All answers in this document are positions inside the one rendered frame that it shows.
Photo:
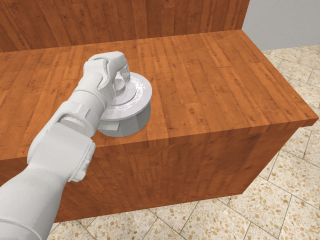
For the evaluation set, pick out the left robot upper arm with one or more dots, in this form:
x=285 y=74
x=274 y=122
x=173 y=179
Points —
x=29 y=202

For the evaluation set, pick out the table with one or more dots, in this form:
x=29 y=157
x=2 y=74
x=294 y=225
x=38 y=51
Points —
x=220 y=110

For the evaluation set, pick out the robot left forearm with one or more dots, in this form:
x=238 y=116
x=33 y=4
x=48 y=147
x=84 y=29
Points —
x=84 y=108

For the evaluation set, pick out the pot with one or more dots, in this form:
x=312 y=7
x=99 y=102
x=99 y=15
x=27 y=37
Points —
x=125 y=127

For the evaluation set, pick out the knob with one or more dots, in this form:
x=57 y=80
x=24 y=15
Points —
x=120 y=85

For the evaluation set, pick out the lid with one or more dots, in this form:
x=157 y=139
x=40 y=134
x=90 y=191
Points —
x=134 y=99

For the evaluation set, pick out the left robot hand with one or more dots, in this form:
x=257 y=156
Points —
x=121 y=65

